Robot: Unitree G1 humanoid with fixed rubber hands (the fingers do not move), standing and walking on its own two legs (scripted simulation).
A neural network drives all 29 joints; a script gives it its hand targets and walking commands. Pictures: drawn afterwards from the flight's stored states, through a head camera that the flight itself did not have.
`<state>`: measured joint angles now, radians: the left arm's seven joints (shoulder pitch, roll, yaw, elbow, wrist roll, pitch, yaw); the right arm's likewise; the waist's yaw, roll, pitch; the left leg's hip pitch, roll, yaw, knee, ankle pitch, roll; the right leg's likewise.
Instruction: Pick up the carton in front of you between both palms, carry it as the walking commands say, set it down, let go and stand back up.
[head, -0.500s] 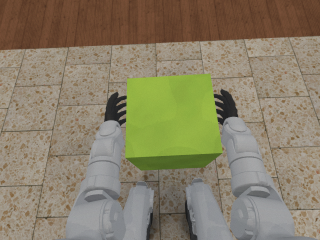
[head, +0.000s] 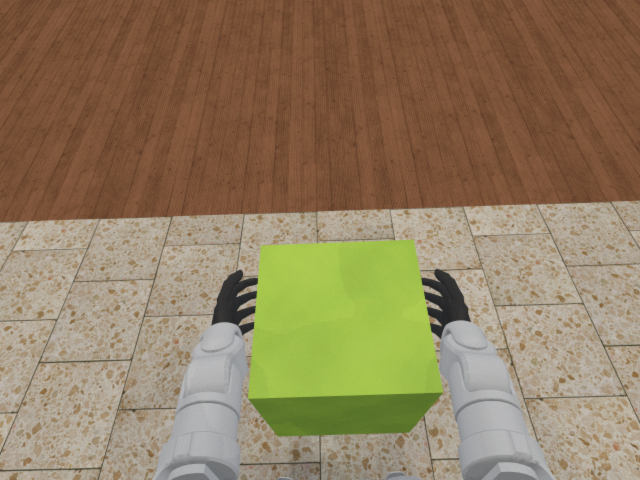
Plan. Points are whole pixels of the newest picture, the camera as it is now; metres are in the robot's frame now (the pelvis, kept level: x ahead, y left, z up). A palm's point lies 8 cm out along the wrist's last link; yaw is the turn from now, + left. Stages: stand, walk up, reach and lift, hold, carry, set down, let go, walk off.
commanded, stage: reach and lift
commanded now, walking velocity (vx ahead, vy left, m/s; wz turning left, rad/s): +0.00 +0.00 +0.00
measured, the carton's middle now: (340, 345) +0.31 +0.00 -0.09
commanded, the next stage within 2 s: hold in 1.24 s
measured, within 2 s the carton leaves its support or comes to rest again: neither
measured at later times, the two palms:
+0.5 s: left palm (210, 316) +0.29 +0.15 +0.05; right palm (468, 316) +0.29 -0.15 +0.05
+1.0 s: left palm (210, 305) +0.30 +0.15 +0.06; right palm (471, 306) +0.29 -0.15 +0.06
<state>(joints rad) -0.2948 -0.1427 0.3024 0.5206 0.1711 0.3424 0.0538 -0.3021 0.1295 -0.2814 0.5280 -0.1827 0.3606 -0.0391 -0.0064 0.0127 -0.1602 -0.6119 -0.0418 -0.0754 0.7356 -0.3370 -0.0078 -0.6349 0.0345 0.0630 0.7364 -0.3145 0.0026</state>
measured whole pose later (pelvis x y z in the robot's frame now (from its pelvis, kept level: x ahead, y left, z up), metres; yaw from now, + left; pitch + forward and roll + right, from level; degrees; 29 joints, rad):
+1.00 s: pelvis +0.01 +0.00 +0.03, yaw +0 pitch -5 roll +0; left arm -0.29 -0.16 0.27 0.34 0.29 0.64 -0.02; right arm -0.27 0.15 -0.25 0.32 -0.27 0.66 0.00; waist -0.01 0.01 0.01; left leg -0.08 -0.03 -0.09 0.38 -0.21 0.00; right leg -0.10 0.03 0.06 0.38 -0.19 0.00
